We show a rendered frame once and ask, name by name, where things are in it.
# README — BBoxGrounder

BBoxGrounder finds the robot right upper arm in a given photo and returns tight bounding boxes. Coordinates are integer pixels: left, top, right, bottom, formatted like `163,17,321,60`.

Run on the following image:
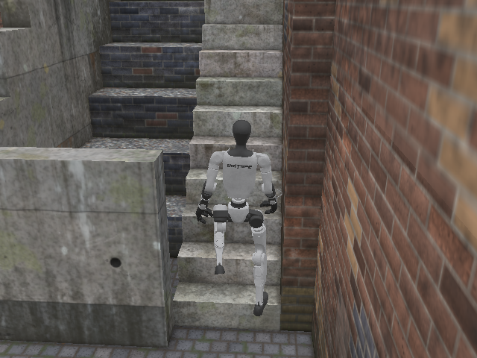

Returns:
256,153,273,194

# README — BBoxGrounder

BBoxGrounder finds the humanoid robot torso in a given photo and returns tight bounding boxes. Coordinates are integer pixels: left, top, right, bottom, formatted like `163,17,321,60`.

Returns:
222,148,258,223

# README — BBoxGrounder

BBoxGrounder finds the right robot hand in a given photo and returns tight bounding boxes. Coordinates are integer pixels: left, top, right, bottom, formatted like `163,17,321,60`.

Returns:
260,201,277,214

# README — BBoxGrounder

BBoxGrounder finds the robot right forearm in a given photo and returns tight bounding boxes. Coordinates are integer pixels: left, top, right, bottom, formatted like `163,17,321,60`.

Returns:
265,184,277,205

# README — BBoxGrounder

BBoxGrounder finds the robot left upper arm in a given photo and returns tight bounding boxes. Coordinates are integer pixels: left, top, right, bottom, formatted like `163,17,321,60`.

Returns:
204,151,225,192

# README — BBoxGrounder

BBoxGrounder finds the left robot hand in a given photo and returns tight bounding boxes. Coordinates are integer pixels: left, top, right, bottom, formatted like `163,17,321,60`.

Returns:
195,207,213,224

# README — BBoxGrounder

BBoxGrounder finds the left robot thigh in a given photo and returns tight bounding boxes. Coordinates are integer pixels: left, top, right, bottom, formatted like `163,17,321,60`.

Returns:
213,204,228,232

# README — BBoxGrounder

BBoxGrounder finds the robot left forearm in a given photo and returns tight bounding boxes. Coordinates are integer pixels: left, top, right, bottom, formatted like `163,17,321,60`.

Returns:
198,181,212,210

